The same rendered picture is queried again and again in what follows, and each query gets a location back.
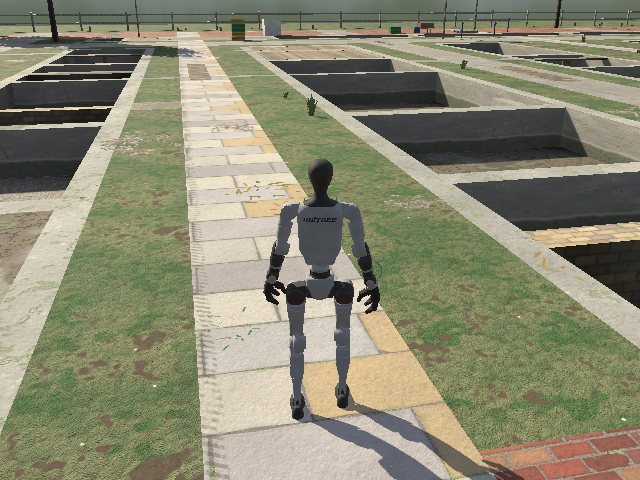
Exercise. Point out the robot right thigh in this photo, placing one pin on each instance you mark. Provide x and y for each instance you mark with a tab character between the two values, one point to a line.
343	300

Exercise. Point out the robot left forearm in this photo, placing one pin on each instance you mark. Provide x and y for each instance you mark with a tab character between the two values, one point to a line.
274	267

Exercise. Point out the robot thigh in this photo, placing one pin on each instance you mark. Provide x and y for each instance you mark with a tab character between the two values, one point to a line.
295	300
343	300

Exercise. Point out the robot left upper arm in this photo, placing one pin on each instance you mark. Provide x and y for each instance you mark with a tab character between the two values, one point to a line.
288	212

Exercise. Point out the robot right hand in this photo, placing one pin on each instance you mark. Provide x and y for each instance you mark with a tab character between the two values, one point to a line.
374	298

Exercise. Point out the robot left thigh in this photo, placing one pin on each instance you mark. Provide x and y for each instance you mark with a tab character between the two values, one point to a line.
295	300

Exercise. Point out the robot left hand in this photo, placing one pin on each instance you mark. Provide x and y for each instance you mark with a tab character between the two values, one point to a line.
268	289

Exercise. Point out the robot right upper arm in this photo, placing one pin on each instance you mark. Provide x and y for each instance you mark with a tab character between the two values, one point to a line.
352	213

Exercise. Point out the robot right forearm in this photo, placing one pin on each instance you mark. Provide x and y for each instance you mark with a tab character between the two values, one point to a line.
367	270

